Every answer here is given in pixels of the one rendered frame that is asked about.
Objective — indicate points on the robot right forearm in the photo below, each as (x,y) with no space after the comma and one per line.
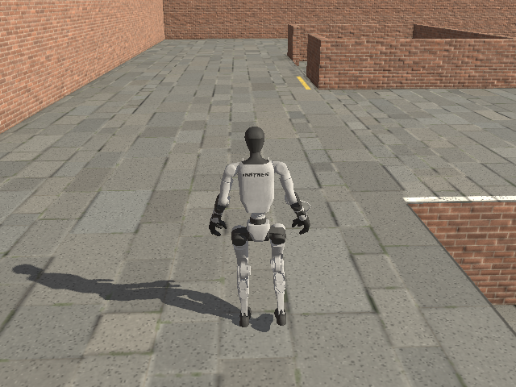
(298,209)

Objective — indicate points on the robot left hand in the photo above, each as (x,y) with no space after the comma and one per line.
(220,225)

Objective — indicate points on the left robot upper arm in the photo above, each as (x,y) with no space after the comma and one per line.
(230,171)

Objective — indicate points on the robot right hand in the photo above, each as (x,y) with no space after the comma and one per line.
(306,224)

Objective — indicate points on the right robot upper arm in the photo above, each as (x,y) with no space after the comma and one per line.
(286,181)

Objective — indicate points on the robot left forearm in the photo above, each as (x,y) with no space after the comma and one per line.
(217,212)

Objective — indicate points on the robot torso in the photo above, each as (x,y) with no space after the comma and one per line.
(256,190)

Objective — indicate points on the robot right foot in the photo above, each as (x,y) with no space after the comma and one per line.
(281,318)

